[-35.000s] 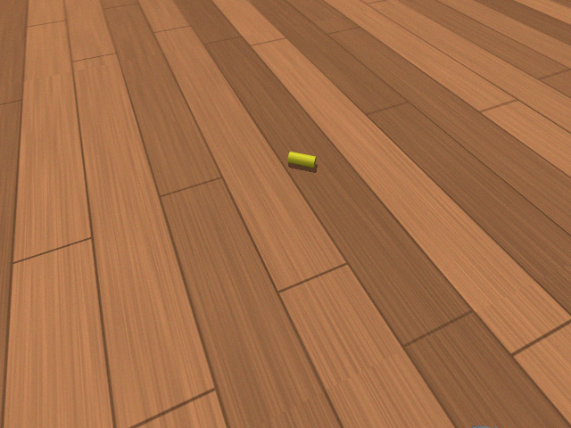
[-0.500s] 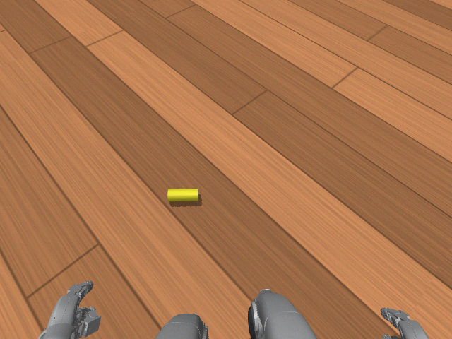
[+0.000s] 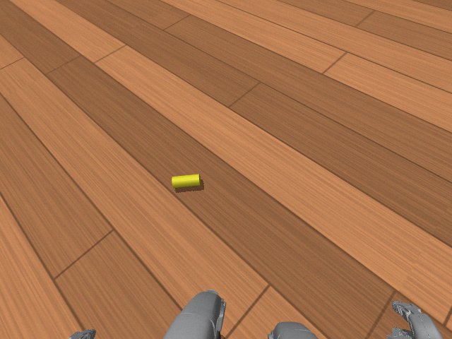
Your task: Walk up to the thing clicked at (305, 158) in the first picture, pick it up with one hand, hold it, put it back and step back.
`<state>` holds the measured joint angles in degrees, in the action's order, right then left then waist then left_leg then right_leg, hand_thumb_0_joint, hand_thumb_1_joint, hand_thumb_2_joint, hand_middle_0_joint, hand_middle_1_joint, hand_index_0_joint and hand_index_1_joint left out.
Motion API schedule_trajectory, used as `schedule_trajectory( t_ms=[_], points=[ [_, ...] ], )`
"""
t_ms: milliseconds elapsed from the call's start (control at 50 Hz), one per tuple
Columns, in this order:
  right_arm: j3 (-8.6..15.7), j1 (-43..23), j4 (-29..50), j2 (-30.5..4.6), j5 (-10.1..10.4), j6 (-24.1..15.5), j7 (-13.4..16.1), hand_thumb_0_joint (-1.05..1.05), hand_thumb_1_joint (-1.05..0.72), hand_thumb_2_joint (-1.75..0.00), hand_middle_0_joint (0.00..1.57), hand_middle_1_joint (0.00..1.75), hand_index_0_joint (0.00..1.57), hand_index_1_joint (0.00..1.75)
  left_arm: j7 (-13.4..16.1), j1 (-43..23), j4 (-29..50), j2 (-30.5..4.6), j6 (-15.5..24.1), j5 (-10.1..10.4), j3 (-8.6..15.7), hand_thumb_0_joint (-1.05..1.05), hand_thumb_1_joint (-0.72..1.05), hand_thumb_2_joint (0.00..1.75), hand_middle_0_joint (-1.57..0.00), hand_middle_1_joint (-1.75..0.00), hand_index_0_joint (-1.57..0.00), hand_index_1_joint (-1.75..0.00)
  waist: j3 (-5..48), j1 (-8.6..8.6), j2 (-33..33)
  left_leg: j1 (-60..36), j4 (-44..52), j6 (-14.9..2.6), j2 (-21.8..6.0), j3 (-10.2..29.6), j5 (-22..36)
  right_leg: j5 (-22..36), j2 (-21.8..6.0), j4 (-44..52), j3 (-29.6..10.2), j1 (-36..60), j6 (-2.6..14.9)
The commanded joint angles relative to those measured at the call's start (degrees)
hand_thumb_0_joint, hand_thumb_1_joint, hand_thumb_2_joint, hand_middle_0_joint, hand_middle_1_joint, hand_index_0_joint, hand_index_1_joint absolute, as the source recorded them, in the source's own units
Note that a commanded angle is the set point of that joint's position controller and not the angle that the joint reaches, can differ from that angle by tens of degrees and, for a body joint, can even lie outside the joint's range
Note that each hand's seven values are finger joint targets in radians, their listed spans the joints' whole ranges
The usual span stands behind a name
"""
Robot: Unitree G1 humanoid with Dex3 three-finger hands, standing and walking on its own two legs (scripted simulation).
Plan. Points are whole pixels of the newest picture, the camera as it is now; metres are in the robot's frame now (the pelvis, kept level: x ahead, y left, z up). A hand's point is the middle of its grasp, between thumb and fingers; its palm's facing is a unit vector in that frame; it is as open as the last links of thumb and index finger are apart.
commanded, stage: step back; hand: left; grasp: from above
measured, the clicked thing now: (186, 181) +0.83 +0.31 -0.73
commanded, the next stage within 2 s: stand in 1.88 s
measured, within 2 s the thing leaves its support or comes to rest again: neither
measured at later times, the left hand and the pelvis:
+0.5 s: hand out of the picture -0.09 +0.25 -0.15, palm faces +0.06 -0.91 -0.40, open 7.4 cm; pelvis -0.17 -0.03 -0.01, yaw +3 degrees
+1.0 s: hand out of the picture -0.22 +0.26 -0.14, palm faces +0.10 -0.91 -0.41, open 7.4 cm; pelvis -0.24 -0.03 +0.00, yaw +5 degrees
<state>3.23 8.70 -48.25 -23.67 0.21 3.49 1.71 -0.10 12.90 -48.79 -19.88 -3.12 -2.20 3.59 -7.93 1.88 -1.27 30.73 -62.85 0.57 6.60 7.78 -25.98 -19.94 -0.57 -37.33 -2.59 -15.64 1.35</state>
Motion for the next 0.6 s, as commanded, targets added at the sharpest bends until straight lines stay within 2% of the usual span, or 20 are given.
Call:
schedule_trajectory(
  t_ms=[0, 60, 120, 160, 180, 200, 220, 240, 260, 280, 320, 340, 400, 440, 460, 480, 500, 520, 540, 580],
  points=[
    [1.9, 2.3, 3.2, -8.9, -0.5, -2.4, 0.7, 0.00, -0.90, -0.90, 0.20, 0.30, 0.20, 0.30, 1.7, -4.8, 7.9, -14.8, 2.4, -0.5, 4.7, 0.00, 0.90, 0.90, -0.20, -0.30, -0.20, -0.30, 7.0, -0.50, 10.5, -1.5, -2.1, 0.99, 0.2, -0.6, -2.0, 29.5, -10.9, 9.3, -7.3, 4.8, 9.35],
    [1.7, 0.7, 4.5, -8.2, -1.0, -2.5, 0.7, 0.00, -0.90, -0.90, 0.20, 0.30, 0.20, 0.30, 2.6, -2.4, 8.1, -15.0, 1.9, -0.5, 4.7, 0.00, 0.90, 0.90, -0.20, -0.30, -0.20, -0.30, 8.3, 1.55, 12.1, -1.2, 9.1, 1.11, -3.1, -2.6, -5.3, 35.2, -14.4, 7.8, -10.0, 12.1, 10.84],
    [2.1, 3.3, 3.1, -8.1, -1.4, -2.7, 0.4, 0.00, -0.90, -0.90, 0.20, 0.30, 0.20, 0.30, 2.5, -2.7, 8.3, -15.6, 1.3, 0.2, 4.4, 0.00, 0.90, 0.90, -0.20, -0.30, -0.20, -0.30, 11.0, 1.26, 12.9, -6.9, 21.2, 0.09, -4.2, -6.4, -2.9, 37.3, -14.8, 5.1, -10.3, 13.1, 10.09],
    [2.7, 7.9, 1.1, -8.3, -1.4, -2.7, 0.2, 0.00, -0.90, -0.90, 0.20, 0.30, 0.20, 0.30, 2.1, -5.6, 9.2, -16.0, 0.8, 1.0, 4.0, 0.00, 0.90, 0.90, -0.20, -0.30, -0.20, -0.30, 13.0, -1.81, 11.5, -15.6, 34.7, -1.31, -4.5, -8.6, 8.0, 31.2, -13.7, 2.7, -9.3, 8.8, 7.81],
    [3.1, 8.6, 0.5, -9.3, -1.5, -2.8, 0.1, 0.00, -0.90, -0.90, 0.20, 0.30, 0.20, 0.30, 1.9, -5.3, 9.2, -15.4, 0.5, 1.1, 3.4, 0.00, 0.90, 0.90, -0.20, -0.30, -0.20, -0.30, 12.9, -2.18, 8.5, -19.1, 37.9, -2.44, -6.2, -5.9, 14.6, 24.6, -11.7, 1.4, -8.2, 4.7, 5.23],
    [4.0, 7.3, 1.1, -12.6, -2.4, -2.8, 0.0, 0.00, -0.90, -0.90, 0.20, 0.30, 0.20, 0.30, 1.7, -4.2, 9.5, -13.6, 0.5, 1.2, 2.8, 0.00, 0.90, 0.90, -0.20, -0.30, -0.20, -0.30, 13.0, -1.66, 1.0, -23.1, 39.6, -6.34, -15.2, 6.4, 20.9, 13.6, -7.0, -4.1, -5.6, -4.0, 2.10],
    [4.6, 3.3, 2.5, -18.2, -2.0, -2.5, -0.7, 0.00, -0.90, -0.90, 0.20, 0.30, 0.20, 0.30, 1.9, -6.9, 10.5, -12.7, 0.7, 1.6, 2.6, 0.00, 0.90, 0.90, -0.20, -0.30, -0.20, -0.30, 11.1, -1.78, -10.7, -18.8, 41.8, -13.99, -25.8, 17.1, 28.0, -6.7, 2.7, -12.7, 4.4, -8.7, -0.45],
    [5.0, 2.7, 3.1, -19.2, -2.4, -2.7, -0.8, 0.00, -0.90, -0.90, 0.20, 0.30, 0.20, 0.30, 2.5, -10.5, 10.0, -14.2, 0.7, 0.9, 4.0, 0.00, 0.90, 0.90, -0.20, -0.30, -0.20, -0.30, 9.6, -4.93, -11.4, -12.0, 43.3, -19.44, -30.6, 22.6, 33.4, -18.4, 3.2, -25.4, -1.3, -7.0, -1.05],
    [4.5, 1.4, 2.9, -16.8, -2.5, -3.1, -0.4, 0.00, -0.90, -0.90, 0.20, 0.30, 0.20, 0.30, 2.4, -10.4, 8.8, -14.1, 0.3, 1.0, 4.0, 0.00, 0.90, 0.90, -0.20, -0.30, -0.20, -0.30, 8.9, -3.57, -5.9, -10.2, 41.6, -18.88, -28.5, 16.9, 36.5, -17.0, 3.9, -31.7, -5.1, -6.2, -0.63],
    [3.4, -1.3, 3.2, -14.5, -2.5, -3.1, -0.1, 0.00, -0.90, -0.90, 0.20, 0.30, 0.20, 0.30, 2.1, -7.6, 7.6, -13.1, 0.2, 1.8, 3.8, 0.00, 0.90, 0.90, -0.20, -0.30, -0.20, -0.30, 9.4, -1.21, -3.5, -13.3, 39.3, -16.92, -24.5, 10.6, 39.8, -14.0, 5.2, -34.6, -6.9, -7.9, -0.14],
    [2.8, -3.3, 4.0, -12.9, -2.5, -2.8, 0.2, 0.00, -0.90, -0.90, 0.20, 0.30, 0.20, 0.30, 1.9, -3.9, 5.6, -13.6, 0.4, 2.0, 3.9, 0.00, 0.90, 0.90, -0.20, -0.30, -0.20, -0.30, 8.0, 0.39, -5.3, -13.2, 36.7, -14.53, -21.8, 5.5, 38.7, -10.7, 4.7, -32.8, -5.0, -8.3, -0.72],
    [2.6, -3.9, 4.2, -12.2, -2.5, -2.6, 0.0, 0.00, -0.90, -0.90, 0.20, 0.30, 0.20, 0.30, 1.7, -3.0, 5.3, -13.1, 0.7, 1.7, 3.8, 0.00, 0.90, 0.90, -0.20, -0.30, -0.20, -0.30, 7.5, 0.44, -6.9, -14.8, 36.3, -14.55, -20.8, 4.4, 38.9, -11.4, 4.5, -29.9, -3.6, -8.5, -1.16],
    [3.1, -0.8, 3.8, -12.2, -2.9, -2.3, -0.2, 0.00, -0.90, -0.90, 0.20, 0.30, 0.20, 0.30, 1.3, -3.5, 4.8, -11.9, 1.9, 1.2, 3.1, 0.00, 0.90, 0.90, -0.20, -0.30, -0.20, -0.30, 8.8, -2.04, -10.2, -20.7, 35.2, -14.11, -20.9, 5.2, 32.2, -11.4, 1.8, -11.5, -0.3, -6.5, -1.86],
    [3.2, -0.7, 3.5, -12.8, -2.5, -1.7, -0.6, 0.00, -0.90, -0.90, 0.20, 0.30, 0.20, 0.30, 1.3, -1.3, 2.5, -11.6, 3.0, 0.9, 3.0, 0.00, 0.90, 0.90, -0.20, -0.30, -0.20, -0.30, 11.3, -1.78, -9.4, -21.2, 32.3, -11.98, -18.7, 3.6, 25.2, -5.1, 2.2, 4.4, 2.7, -0.3, -1.21],
    [3.0, -1.6, 3.0, -12.6, -2.1, -1.2, -0.8, 0.00, -0.90, -0.90, 0.20, 0.30, 0.20, 0.30, 1.5, 1.4, 0.8, -10.6, 3.7, 0.8, 2.8, 0.00, 0.90, 0.90, -0.20, -0.30, -0.20, -0.30, 12.3, -0.46, -8.6, -20.2, 28.7, -10.26, -17.5, 1.7, 24.7, 2.1, 3.2, 15.8, 4.6, 4.5, -0.82],
    [2.3, -0.5, 2.9, -10.7, -1.8, -1.0, -1.0, 0.00, -0.90, -0.90, 0.20, 0.30, 0.20, 0.30, 1.8, 2.9, -0.3, -12.8, 4.5, 0.0, 3.6, 0.00, 0.90, 0.90, -0.20, -0.30, -0.20, -0.30, 13.1, 0.06, -4.7, -14.1, 23.5, -7.68, -15.3, 0.1, 19.5, 5.0, 1.0, 17.8, -0.5, 11.1, -0.03],
    [1.3, -0.7, 3.9, -7.4, -1.5, -1.0, -1.2, 0.00, -0.90, -0.90, 0.20, 0.30, 0.20, 0.30, 1.9, 2.8, -0.3, -17.3, 5.1, -0.8, 4.5, 0.00, 0.90, 0.90, -0.20, -0.30, -0.20, -0.30, 10.4, -0.16, 6.9, 0.1, 16.5, -3.88, -7.9, -1.4, 3.5, 1.7, -7.7, 18.0, -17.6, 14.3, 2.83],
    [1.7, -3.8, 4.6, -7.4, -1.6, -0.8, -0.5, 0.00, -0.90, -0.90, 0.20, 0.30, 0.20, 0.30, 1.9, -1.4, 1.3, -23.1, 4.9, -0.5, 5.7, 0.00, 0.90, 0.90, -0.20, -0.30, -0.20, -0.30, 8.4, 1.42, 12.3, -2.6, 10.1, -1.33, -5.5, 1.3, -7.7, -1.4, -21.8, 20.8, -29.2, -1.5, 12.41],
    [3.0, -4.2, 3.8, -10.6, -1.4, -0.4, -0.4, 0.00, -0.90, -0.90, 0.20, 0.30, 0.20, 0.30, 2.2, -5.1, 2.4, -23.8, 5.2, -0.4, 5.8, 0.00, 0.90, 0.90, -0.20, -0.30, -0.20, -0.30, 4.8, 0.63, 10.8, -5.9, 1.7, -0.58, -6.5, 6.0, -7.0, -2.8, -24.2, 22.0, -32.6, -9.7, 15.22],
    [2.9, -1.1, 1.0, -10.5, -0.6, -1.0, -0.7, 0.00, -0.90, -0.90, 0.20, 0.30, 0.20, 0.30, 2.3, -8.4, 2.3, -18.0, 5.6, 0.1, 4.3, 0.00, 0.90, 0.90, -0.20, -0.30, -0.20, -0.30, 3.5, -2.34, 2.9, -3.2, -1.1, -0.60, -3.3, 4.7, -0.8, 9.1, -15.6, 15.5, -17.4, -4.2, 10.86]
  ],
)
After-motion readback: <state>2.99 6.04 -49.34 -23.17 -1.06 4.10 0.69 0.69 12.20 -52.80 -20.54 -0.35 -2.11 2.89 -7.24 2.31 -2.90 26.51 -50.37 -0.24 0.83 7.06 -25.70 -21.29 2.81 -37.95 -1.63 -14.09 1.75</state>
